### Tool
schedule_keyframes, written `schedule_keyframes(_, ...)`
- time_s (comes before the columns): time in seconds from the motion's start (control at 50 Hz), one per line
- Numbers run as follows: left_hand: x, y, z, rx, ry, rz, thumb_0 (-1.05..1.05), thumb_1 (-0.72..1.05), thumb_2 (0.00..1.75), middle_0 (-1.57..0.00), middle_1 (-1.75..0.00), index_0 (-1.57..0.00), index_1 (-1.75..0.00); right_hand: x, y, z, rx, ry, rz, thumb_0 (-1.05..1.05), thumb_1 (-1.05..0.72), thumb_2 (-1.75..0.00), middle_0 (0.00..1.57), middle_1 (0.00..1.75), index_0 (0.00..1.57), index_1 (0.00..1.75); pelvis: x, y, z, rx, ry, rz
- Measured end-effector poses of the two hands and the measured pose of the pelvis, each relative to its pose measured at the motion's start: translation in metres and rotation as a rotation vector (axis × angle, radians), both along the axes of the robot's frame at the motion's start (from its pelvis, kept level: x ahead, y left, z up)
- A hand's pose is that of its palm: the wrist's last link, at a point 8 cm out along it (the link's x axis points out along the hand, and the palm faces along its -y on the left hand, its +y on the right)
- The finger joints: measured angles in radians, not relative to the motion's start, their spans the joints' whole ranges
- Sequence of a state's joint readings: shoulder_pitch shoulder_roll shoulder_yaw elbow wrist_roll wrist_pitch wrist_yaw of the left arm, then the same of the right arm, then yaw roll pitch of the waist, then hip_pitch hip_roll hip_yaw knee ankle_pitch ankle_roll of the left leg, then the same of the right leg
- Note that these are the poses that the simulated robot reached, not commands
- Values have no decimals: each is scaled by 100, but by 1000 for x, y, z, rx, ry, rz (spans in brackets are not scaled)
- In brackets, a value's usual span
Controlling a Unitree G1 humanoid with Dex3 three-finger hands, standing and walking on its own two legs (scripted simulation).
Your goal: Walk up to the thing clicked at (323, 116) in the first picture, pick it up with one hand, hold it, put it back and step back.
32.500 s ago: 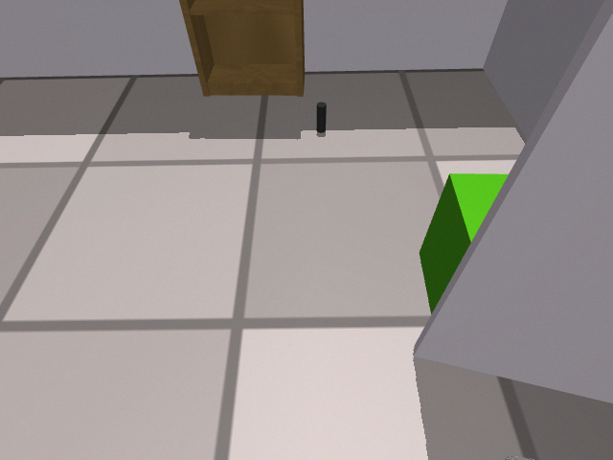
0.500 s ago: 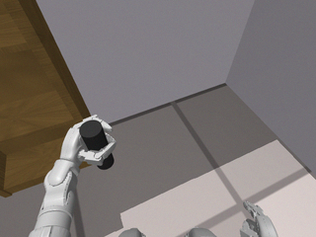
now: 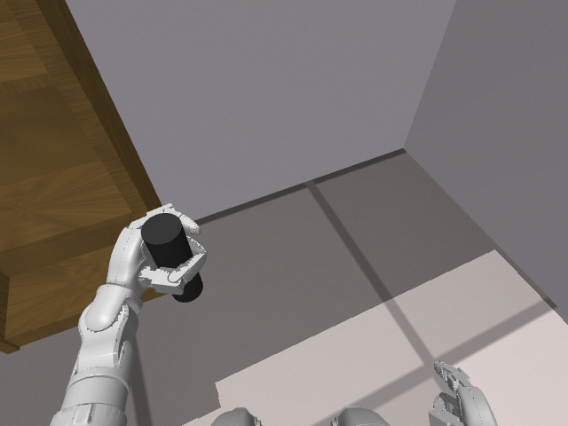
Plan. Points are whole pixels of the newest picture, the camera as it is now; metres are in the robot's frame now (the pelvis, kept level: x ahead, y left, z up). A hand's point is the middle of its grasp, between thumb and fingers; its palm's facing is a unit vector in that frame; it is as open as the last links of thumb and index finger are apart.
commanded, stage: hold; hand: left
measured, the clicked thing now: (176, 262) +0.33 +0.17 +0.03
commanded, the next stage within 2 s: crouch in 0.80 s
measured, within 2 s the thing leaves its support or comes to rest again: neither
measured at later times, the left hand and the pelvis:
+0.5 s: hand (178, 257) +0.32 +0.16 +0.05, palm faces -0.16 -0.99 +0.01, open 6.9 cm; pelvis +0.00 +0.00 +0.00, yaw +0 degrees
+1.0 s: hand (180, 257) +0.32 +0.16 +0.05, palm faces -0.17 -0.99 +0.01, open 6.9 cm; pelvis +0.00 +0.00 +0.00, yaw +0 degrees
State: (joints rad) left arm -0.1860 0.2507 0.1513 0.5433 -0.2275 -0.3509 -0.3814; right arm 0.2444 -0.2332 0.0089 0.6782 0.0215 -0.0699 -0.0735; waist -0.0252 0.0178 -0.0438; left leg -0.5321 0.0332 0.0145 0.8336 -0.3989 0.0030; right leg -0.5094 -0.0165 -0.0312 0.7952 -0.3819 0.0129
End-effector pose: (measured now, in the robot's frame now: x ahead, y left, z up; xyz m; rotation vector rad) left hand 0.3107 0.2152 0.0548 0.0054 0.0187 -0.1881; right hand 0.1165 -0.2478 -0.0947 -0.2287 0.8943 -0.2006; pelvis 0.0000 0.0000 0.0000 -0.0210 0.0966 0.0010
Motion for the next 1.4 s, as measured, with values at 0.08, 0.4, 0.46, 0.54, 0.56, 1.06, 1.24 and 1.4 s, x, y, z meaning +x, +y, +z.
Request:
schedule_keyframes(0.08,-4,-2,2,-1,-3,-9,1,3,107,-92,-108,-88,-108,0,0,0,1,-2,0,1,-90,-89,20,29,20,30,1,1,1,-1,-4,1)
schedule_keyframes(0.4,-4,0,2,-6,-9,5,1,3,107,-92,-108,-88,-108,3,0,-1,2,-4,7,1,-90,-89,20,29,20,30,1,0,0,-2,-1,3)
schedule_keyframes(0.46,-1,3,0,-22,-8,28,1,3,107,-92,-108,-88,-108,4,0,-1,4,-6,6,1,-90,-89,20,29,20,30,1,-1,-1,0,2,3)
schedule_keyframes(0.54,-2,0,-2,-1,4,9,1,3,107,-92,-108,-88,-108,4,-1,-1,4,-5,3,1,-90,-89,20,29,20,30,2,-2,-1,0,5,2)
schedule_keyframes(0.56,-3,-1,-2,4,7,1,1,3,107,-92,-108,-88,-108,4,-1,-1,3,-4,3,1,-90,-89,20,29,20,30,3,-2,0,-1,5,2)
schedule_keyframes(1.06,-1,-2,-10,-6,22,16,1,3,107,-92,-108,-88,-108,1,-1,-2,2,-5,9,1,-89,-89,20,29,20,30,-2,-2,-2,1,8,3)
schedule_keyframes(1.24,-3,-3,-66,-24,62,24,1,2,107,-92,-108,-88,-108,-14,-8,-26,-18,42,40,0,-89,-89,20,29,20,30,-15,-3,-27,-2,96,4)
schedule_keyframes(1.4,5,-8,-148,-19,27,-11,0,1,110,-92,-109,-89,-109,-31,-18,-85,-53,96,69,0,-89,-89,20,29,20,30,-28,-4,-88,-9,261,4)
